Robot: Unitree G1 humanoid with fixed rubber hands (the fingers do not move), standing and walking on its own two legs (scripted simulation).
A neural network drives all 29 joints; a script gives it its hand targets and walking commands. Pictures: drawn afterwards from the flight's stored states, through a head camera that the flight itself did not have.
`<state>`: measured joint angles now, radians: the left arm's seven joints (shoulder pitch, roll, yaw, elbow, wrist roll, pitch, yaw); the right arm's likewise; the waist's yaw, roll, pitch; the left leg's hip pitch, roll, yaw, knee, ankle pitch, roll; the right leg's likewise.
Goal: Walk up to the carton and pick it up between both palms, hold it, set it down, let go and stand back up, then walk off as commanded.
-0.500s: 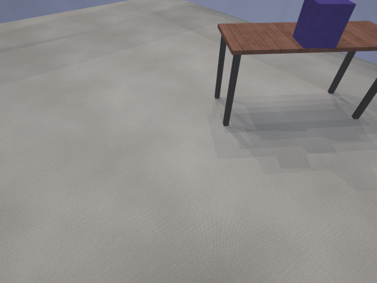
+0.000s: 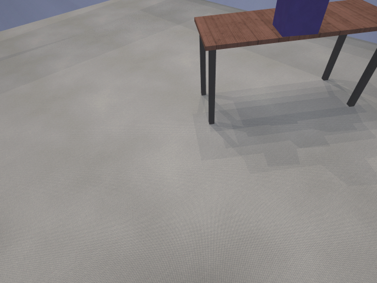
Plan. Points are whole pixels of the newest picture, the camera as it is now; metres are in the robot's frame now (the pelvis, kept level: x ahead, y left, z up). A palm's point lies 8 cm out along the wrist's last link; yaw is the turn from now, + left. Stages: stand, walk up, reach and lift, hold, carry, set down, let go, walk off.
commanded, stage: walk up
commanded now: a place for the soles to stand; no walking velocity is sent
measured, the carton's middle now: (299, 6) +1.54 -0.65 +0.01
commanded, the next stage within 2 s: none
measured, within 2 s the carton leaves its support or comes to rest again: neither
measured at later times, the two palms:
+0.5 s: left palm (105, 248) +0.27 +0.24 -0.12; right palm (364, 246) +0.24 -0.38 -0.10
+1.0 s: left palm (157, 167) +0.49 +0.12 -0.09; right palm (372, 182) +0.42 -0.50 -0.11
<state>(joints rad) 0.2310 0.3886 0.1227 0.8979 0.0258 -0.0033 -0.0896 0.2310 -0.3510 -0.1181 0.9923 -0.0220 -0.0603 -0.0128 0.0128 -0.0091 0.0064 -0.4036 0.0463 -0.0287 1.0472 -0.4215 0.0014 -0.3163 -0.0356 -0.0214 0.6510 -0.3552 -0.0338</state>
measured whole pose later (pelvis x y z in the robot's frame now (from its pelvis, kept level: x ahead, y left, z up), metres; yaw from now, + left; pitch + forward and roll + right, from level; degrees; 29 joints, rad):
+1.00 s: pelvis +0.37 -0.19 +0.00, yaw -1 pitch -1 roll +2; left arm 0.18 0.38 0.11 0.78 0.03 -0.01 -0.08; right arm 0.29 -0.36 -0.06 0.90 0.01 -0.09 -0.04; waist 0.01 -0.02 0.10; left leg -0.37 0.02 -0.03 1.20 -0.47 -0.02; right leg -0.34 0.01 -0.01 0.63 -0.28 -0.04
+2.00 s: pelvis +0.56 -0.33 +0.00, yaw -2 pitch -3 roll +3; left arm 0.20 0.38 0.14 0.73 0.03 0.03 -0.09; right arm 0.33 -0.37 -0.06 0.85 -0.01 -0.07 -0.06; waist 0.00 -0.05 0.11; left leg -0.41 0.02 -0.01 1.13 -0.44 -0.02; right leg -0.35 0.04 -0.04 0.62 -0.23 -0.07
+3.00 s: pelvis +0.66 -0.41 -0.02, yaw +1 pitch -3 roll +1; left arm 0.22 0.39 0.13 0.72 0.03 0.04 -0.09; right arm 0.36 -0.37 -0.07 0.82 -0.02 -0.06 -0.08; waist 0.01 -0.07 0.07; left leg -0.44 0.05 -0.06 1.11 -0.45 0.01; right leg -0.41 -0.03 -0.05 0.80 -0.35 -0.02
